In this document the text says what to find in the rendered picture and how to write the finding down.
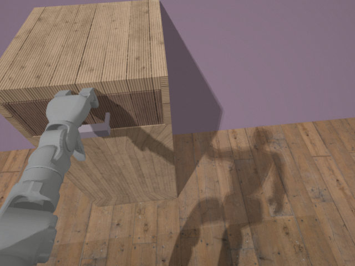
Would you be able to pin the drawer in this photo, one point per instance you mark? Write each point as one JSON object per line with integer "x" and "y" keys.
{"x": 136, "y": 108}

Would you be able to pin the handle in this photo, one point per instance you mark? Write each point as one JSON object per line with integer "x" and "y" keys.
{"x": 96, "y": 130}

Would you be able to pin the left robot hand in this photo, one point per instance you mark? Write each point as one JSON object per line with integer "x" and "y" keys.
{"x": 73, "y": 109}

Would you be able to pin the cabinet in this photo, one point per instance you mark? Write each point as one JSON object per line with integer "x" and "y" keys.
{"x": 113, "y": 47}

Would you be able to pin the left robot forearm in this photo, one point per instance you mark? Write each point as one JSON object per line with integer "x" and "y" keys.
{"x": 39, "y": 186}

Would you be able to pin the robot left upper arm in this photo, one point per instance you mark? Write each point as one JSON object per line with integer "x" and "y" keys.
{"x": 26, "y": 236}

